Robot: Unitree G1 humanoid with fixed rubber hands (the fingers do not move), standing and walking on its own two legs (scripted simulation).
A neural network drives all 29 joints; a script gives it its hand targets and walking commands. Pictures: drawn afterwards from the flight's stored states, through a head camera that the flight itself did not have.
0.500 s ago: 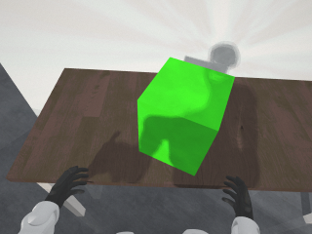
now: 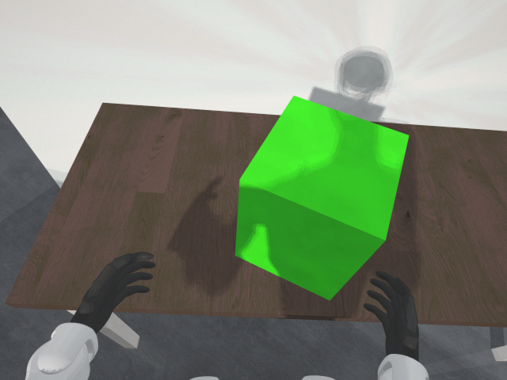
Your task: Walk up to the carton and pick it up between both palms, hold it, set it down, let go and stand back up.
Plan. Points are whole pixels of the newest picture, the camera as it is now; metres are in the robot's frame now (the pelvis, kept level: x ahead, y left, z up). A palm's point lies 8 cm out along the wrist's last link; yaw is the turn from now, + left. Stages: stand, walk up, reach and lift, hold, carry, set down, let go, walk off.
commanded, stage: reach and lift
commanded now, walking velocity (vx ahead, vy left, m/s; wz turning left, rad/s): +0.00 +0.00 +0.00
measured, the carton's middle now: (312, 202) +0.39 -0.09 +0.01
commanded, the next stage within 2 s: none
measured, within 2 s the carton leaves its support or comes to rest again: neither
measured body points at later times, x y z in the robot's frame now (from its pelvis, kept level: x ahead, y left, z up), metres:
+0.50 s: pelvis +0.00 +0.00 +0.00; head +0.03 +0.03 +0.45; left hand +0.28 +0.22 +0.06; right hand +0.21 -0.20 +0.03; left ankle -0.02 +0.08 -0.73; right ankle +0.03 -0.16 -0.73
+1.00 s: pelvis +0.00 +0.00 +0.00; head +0.03 +0.02 +0.45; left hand +0.33 +0.21 +0.10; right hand +0.26 -0.20 +0.07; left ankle -0.02 +0.08 -0.73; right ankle +0.03 -0.16 -0.73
